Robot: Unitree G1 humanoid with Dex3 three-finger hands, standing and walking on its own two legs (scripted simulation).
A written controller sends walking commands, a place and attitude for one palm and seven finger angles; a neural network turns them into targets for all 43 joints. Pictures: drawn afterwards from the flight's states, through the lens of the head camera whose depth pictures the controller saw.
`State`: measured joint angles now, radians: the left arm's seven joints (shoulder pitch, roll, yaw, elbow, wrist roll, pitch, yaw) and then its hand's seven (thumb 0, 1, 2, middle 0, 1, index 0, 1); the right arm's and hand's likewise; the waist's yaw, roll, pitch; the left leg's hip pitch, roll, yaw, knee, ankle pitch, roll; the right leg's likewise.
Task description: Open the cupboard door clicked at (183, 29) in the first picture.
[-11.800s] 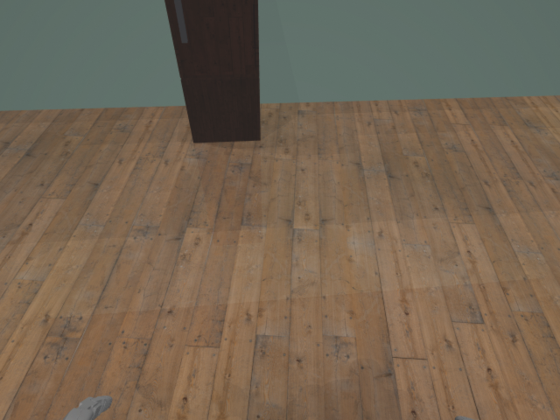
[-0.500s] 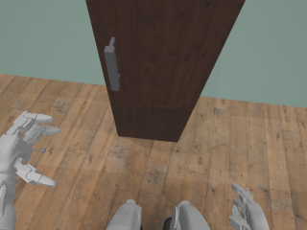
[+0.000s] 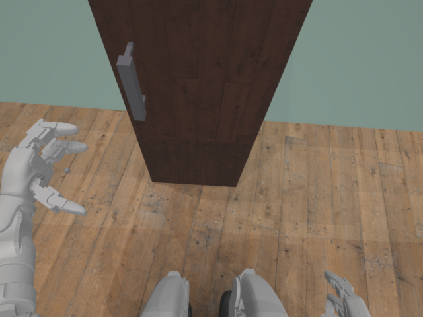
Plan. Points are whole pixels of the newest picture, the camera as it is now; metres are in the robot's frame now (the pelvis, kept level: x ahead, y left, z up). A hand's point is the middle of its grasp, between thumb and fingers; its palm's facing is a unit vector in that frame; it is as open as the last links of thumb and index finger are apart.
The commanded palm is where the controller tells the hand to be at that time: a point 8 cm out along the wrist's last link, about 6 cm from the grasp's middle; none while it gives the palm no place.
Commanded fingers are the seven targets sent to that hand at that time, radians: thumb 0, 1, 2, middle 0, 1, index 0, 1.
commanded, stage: move the hooked fingers beside the handle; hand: left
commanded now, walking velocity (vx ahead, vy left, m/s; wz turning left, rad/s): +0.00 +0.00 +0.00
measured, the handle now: (135, 84) +0.57 +0.19 +0.02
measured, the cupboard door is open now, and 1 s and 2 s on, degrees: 0 0 0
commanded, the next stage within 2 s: slide the fingers in behind the handle in 1.92 s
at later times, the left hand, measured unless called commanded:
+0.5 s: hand (83, 133) +0.44 +0.26 +0.03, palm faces -0.01 -1.00 -0.03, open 14.0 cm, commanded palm +0.42 +0.30 +0.03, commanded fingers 0.00 -0.50 0.30 -0.30 -1.20 -0.30 -1.20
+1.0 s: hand (104, 103) +0.51 +0.24 +0.02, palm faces -0.03 -1.00 -0.02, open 14.0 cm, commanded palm +0.51 +0.27 +0.02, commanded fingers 0.00 -0.50 0.30 -0.30 -1.20 -0.30 -1.20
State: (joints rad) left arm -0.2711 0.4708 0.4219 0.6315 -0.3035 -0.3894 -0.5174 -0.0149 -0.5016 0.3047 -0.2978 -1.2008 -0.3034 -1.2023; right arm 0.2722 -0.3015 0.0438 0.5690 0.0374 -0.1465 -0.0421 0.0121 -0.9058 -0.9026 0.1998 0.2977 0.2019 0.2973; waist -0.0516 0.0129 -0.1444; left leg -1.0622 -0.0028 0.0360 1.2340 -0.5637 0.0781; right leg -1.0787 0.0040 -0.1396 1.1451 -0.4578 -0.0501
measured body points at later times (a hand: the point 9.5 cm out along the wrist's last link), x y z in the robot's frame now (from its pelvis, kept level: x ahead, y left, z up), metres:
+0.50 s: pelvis +0.00 +0.01 +0.00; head +0.15 +0.04 +0.42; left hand +0.43 +0.32 +0.03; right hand +0.08 -0.27 -0.11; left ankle +0.01 +0.07 -0.63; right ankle +0.05 -0.10 -0.63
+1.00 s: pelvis +0.00 +0.02 -0.02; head +0.17 +0.05 +0.40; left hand +0.51 +0.30 +0.03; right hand +0.01 -0.26 -0.12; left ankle +0.01 +0.07 -0.63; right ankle +0.05 -0.10 -0.63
